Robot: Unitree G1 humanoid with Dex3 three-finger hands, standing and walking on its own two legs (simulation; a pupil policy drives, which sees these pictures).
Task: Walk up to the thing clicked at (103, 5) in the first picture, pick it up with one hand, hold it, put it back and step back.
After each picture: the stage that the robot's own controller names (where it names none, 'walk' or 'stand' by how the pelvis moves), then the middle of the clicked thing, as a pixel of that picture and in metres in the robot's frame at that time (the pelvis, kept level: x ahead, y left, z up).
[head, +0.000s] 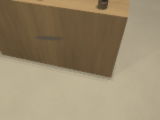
stand; out of the picture +1.02 -0.13 -0.04
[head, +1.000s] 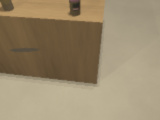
walk; (74, 4) +0.91 +0.10 -0.02
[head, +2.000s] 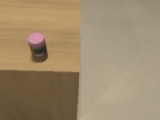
walk; (38, 48) +0.52 +0.21 -0.01
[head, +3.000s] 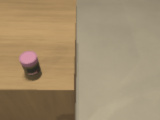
stand; (31, 66) +0.46 +0.22 -0.04
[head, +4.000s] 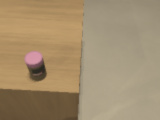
stand; (36, 66) +0.45 +0.20 -0.04
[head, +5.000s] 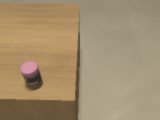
stand; (32, 75) +0.43 +0.22 -0.05
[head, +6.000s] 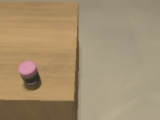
stand; (30, 76) +0.42 +0.23 -0.05
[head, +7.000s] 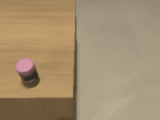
rise first; (28, 73) +0.42 +0.23 -0.04
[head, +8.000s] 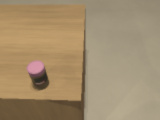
rise first; (38, 75) +0.42 +0.22 -0.04
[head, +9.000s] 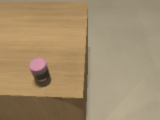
go down; (40, 72) +0.43 +0.22 -0.04
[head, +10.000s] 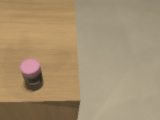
go down; (32, 75) +0.41 +0.19 -0.02
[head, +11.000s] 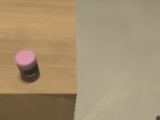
approach; (28, 66) +0.42 +0.19 -0.01
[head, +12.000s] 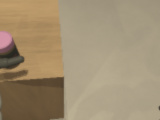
close; (6, 51) +0.44 +0.22 +0.03
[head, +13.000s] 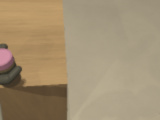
lift; (5, 69) +0.39 +0.23 +0.03
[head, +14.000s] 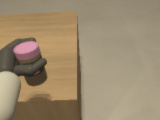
lift; (31, 64) +0.34 +0.16 +0.16
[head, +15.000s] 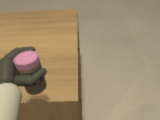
hold; (31, 73) +0.33 +0.17 +0.13
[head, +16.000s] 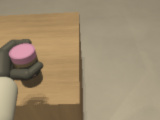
hold; (27, 66) +0.33 +0.17 +0.15
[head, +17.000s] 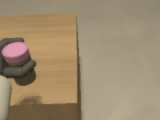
crouch; (20, 64) +0.34 +0.19 +0.15
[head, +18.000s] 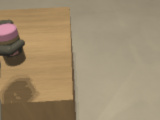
lower; (10, 45) +0.42 +0.22 +0.16
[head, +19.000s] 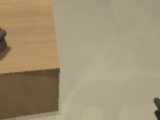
lower; out of the picture +0.49 +0.23 +0.05
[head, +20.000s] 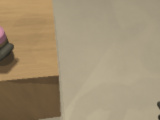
lower; out of the picture +0.46 +0.22 +0.04
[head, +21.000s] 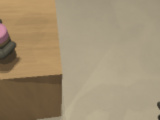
lower; (0, 44) +0.46 +0.22 +0.04
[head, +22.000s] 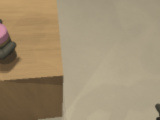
lower; (0, 45) +0.46 +0.22 +0.04
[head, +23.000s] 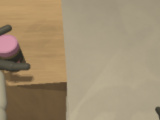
open; (11, 54) +0.43 +0.21 +0.03
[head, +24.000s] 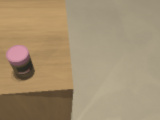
sink last; (21, 63) +0.42 +0.20 +0.01
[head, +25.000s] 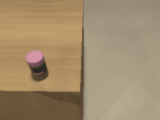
stand; (37, 66) +0.45 +0.21 +0.00
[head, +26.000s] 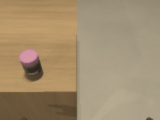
stand; (32, 65) +0.44 +0.21 +0.00
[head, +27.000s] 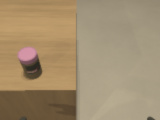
stand; (30, 63) +0.44 +0.21 +0.00
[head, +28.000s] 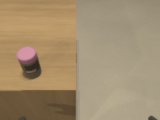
stand; (30, 63) +0.44 +0.21 +0.01
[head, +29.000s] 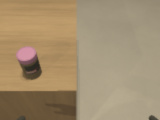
stand; (30, 63) +0.43 +0.21 +0.01
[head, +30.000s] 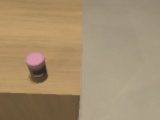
stand; (37, 68) +0.43 +0.20 -0.02
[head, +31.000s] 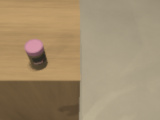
walk; (37, 55) +0.47 +0.19 -0.03
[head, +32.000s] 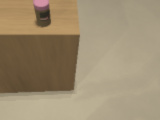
walk; (42, 12) +0.69 +0.19 -0.03
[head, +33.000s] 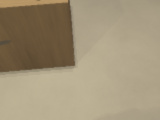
stand; out of the picture +1.00 +0.31 -0.02
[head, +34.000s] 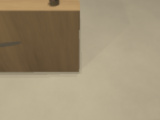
stand; out of the picture +1.03 +0.22 -0.04
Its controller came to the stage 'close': yes
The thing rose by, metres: 0.22
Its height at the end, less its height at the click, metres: +0.00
